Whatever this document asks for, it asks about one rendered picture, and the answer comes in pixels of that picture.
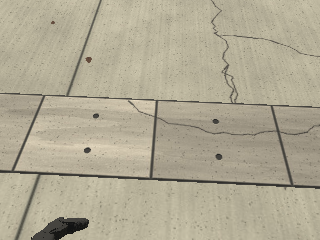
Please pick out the robot left hand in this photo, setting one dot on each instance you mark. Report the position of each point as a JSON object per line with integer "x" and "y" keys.
{"x": 61, "y": 227}

